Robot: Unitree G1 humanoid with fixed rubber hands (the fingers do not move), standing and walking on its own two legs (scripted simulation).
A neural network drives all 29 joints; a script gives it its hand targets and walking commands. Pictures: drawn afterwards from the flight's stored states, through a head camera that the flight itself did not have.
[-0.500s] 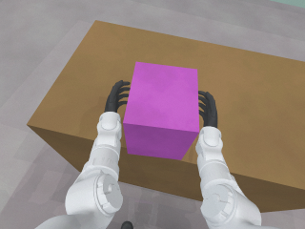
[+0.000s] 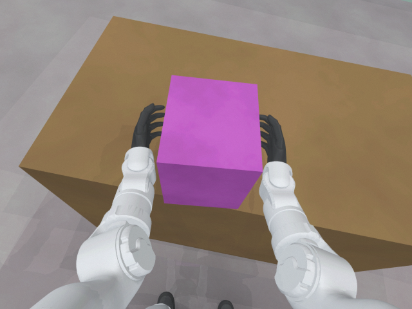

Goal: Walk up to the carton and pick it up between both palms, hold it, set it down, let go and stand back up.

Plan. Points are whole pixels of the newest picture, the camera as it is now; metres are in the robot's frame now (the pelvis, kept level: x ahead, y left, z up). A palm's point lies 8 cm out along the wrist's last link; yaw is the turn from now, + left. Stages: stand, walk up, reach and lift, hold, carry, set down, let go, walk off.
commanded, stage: set down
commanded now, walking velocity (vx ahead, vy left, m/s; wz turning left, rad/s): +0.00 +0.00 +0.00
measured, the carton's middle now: (207, 147) +0.43 +0.03 -0.02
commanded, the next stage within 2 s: none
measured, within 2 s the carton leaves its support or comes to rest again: neither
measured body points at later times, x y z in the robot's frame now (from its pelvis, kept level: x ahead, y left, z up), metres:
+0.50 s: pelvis -0.02 +0.02 -0.03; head +0.07 +0.04 +0.41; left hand +0.43 +0.21 +0.01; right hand +0.44 -0.12 +0.01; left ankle +0.01 +0.12 -0.74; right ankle -0.01 -0.12 -0.74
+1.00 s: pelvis -0.03 -0.01 -0.02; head +0.03 +0.02 +0.42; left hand +0.44 +0.21 +0.09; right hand +0.44 -0.15 +0.10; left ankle +0.01 +0.12 -0.74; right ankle -0.01 -0.12 -0.74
